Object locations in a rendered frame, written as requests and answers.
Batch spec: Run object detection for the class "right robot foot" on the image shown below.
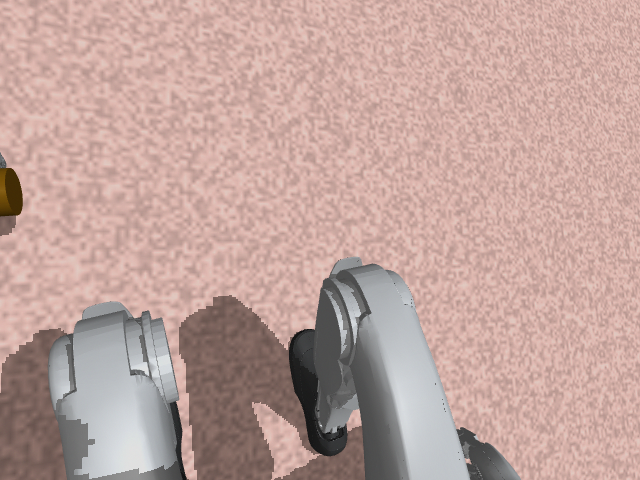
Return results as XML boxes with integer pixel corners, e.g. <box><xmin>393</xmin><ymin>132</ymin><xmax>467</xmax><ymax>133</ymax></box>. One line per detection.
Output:
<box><xmin>289</xmin><ymin>329</ymin><xmax>347</xmax><ymax>456</ymax></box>

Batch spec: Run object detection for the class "left robot foot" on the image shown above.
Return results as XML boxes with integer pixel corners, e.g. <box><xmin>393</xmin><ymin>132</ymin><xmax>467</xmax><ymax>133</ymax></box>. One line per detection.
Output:
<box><xmin>170</xmin><ymin>401</ymin><xmax>187</xmax><ymax>480</ymax></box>

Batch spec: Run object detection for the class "can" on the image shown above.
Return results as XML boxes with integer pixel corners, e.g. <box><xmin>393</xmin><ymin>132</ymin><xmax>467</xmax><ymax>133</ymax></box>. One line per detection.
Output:
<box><xmin>0</xmin><ymin>168</ymin><xmax>23</xmax><ymax>216</ymax></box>

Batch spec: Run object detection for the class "right robot hand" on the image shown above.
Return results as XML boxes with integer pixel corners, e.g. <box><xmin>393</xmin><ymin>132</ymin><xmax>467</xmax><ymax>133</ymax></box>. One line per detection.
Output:
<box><xmin>456</xmin><ymin>427</ymin><xmax>521</xmax><ymax>480</ymax></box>

